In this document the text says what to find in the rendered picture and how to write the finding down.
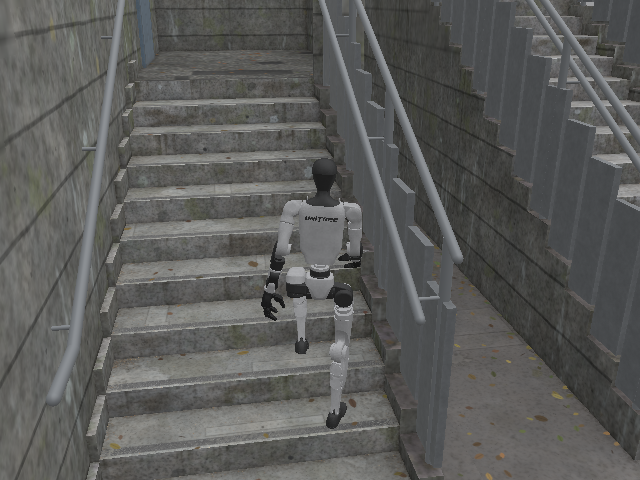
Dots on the stairs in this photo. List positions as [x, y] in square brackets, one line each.
[203, 385]
[606, 146]

